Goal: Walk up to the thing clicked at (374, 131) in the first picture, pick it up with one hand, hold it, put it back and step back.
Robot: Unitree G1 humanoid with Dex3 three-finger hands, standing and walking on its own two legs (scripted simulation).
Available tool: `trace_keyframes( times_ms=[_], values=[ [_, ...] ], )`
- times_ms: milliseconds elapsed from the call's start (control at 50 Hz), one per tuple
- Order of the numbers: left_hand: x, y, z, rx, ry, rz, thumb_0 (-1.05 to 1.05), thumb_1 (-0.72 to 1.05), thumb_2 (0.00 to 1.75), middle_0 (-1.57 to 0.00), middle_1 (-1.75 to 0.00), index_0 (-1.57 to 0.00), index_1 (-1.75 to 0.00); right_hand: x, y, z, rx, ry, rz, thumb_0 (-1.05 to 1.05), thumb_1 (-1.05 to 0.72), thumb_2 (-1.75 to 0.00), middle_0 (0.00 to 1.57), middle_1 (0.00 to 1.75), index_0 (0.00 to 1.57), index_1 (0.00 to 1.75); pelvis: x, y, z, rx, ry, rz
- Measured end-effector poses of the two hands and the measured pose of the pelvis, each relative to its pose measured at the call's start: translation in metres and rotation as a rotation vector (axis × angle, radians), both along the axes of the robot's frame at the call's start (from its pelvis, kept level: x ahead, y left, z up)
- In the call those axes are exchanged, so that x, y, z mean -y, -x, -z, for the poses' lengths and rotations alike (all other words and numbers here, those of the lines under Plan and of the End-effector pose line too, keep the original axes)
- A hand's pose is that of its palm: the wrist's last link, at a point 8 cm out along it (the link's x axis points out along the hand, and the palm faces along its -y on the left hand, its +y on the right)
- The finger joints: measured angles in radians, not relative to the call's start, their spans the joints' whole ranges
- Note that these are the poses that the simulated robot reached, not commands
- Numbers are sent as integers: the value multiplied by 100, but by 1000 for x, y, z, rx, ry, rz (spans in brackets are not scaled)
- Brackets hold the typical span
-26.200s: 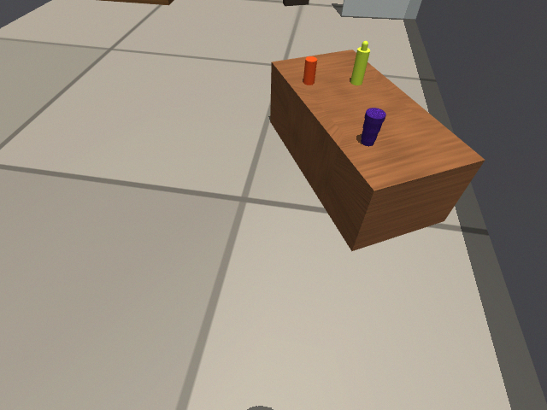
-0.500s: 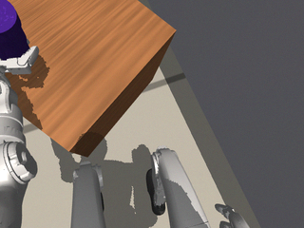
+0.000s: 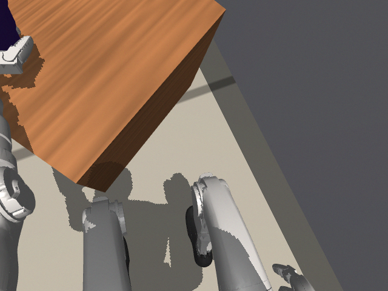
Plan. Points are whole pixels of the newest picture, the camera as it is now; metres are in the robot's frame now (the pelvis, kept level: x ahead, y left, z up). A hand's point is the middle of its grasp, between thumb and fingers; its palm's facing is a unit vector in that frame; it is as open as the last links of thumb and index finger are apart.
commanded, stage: lower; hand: left
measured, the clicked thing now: out of the picture +0.57 +0.23 +0.03
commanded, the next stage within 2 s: loosen in 0.30 s
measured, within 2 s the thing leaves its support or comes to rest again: rests again in 0.72 s
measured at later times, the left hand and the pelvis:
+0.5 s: hand (7, 41) +0.58 +0.23 -0.01, palm faces +0.22 -0.97 -0.06, open 8.7 cm; pelvis -0.01 +0.00 -0.03, yaw +0 degrees
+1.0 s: hand (0, 35) +0.58 +0.24 -0.01, palm faces +0.24 -0.97 -0.03, open 14.1 cm; pelvis -0.01 +0.00 -0.03, yaw +0 degrees
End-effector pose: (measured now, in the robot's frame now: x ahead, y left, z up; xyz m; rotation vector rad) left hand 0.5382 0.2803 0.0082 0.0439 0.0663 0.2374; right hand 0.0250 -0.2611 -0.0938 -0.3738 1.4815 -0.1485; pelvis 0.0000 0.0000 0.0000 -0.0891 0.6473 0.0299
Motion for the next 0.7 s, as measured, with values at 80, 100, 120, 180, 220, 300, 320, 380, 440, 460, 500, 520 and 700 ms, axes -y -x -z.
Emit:
trace_keyframes(
  times_ms=[80, 100, 120, 180, 220, 300, 320, 380, 440, 460, 500, 520, 700],
  values=[
    [-1, -2, 6, 1, 5, -1, -1, -24, 112, -80, -108, -81, -104, 1, 2, 3, -12, 7, -2, 1, -92, -90, 20, 30, 20, 30, -1, 0, 5, -4, 2, -2],
    [-1, -3, 7, 2, 4, -1, -1, -24, 112, -80, -108, -81, -105, 1, 3, 4, -14, 8, -3, 1, -92, -90, 20, 30, 20, 30, -1, 0, 6, -4, 3, -2],
    [-1, -4, 8, 3, 2, 0, -1, -24, 112, -80, -108, -81, -105, 1, 3, 5, -16, 9, -3, 1, -92, -90, 20, 30, 20, 30, -1, 0, 8, -4, 3, -2],
    [-1, -5, 10, 3, -1, 1, -1, -23, 112, -80, -108, -81, -105, 1, 3, 8, -21, 10, -6, 1, -92, -90, 20, 30, 20, 30, -1, 0, 11, -5, 4, -4],
    [-1, -5, 11, 0, -2, 3, -1, -23, 112, -80, -108, -81, -105, 1, 3, 9, -22, 10, -7, 1, -92, -90, 20, 30, 20, 30, -2, 0, 13, -5, 5, -5],
    [-1, -6, 14, -8, -8, 8, -1, -23, 112, -80, -108, -81, -105, 1, 4, 13, -22, 8, -8, 1, -92, -90, 20, 30, 20, 30, -2, 2, 16, -4, 6, -6],
    [-1, -6, 14, -8, -9, 8, -1, -23, 112, -80, -108, -81, -105, 0, 5, 14, -22, 7, -8, 1, -92, -90, 20, 30, 20, 30, -2, 2, 17, -4, 6, -5],
    [0, -7, 15, -6, -11, 10, -1, -23, 112, -80, -108, -81, -105, 0, 6, 17, -22, 7, -8, 1, -92, -90, 20, 30, 20, 30, -2, 3, 20, -1, 6, -5],
    [0, -8, 17, -4, -11, 12, -1, -23, 112, -80, -108, -81, -105, 0, 9, 20, -23, 8, -8, 1, -91, -90, 20, 30, 20, 30, -2, 5, 24, 1, 7, -4],
    [1, -8, 18, -4, -12, 13, -1, -24, 112, -80, -108, -81, -105, 0, 9, 21, -25, 8, -7, 1, -91, -90, 20, 30, 20, 30, -3, 5, 25, 1, 8, -4],
    [0, -9, 18, 0, -10, 12, -1, -24, 110, -80, -107, -81, -104, -1, 11, 23, -27, 9, -5, 1, -92, -89, 20, 30, 20, 30, -3, 6, 27, 2, 8, -4],
    [0, -9, 19, 3, -6, 11, -1, -24, 109, -81, -107, -82, -103, -1, 12, 24, -29, 8, -3, 1, -92, -89, 20, 30, 20, 30, -3, 6, 28, 2, 8, -5],
    [-1, -10, 18, 24, 13, -10, 0, -25, 75, -83, -89, -85, -87, -1, 17, 28, -42, 7, 4, 1, -92, -89, 20, 30, 20, 30, -3, 8, 32, 1, 8, -5]
  ],
)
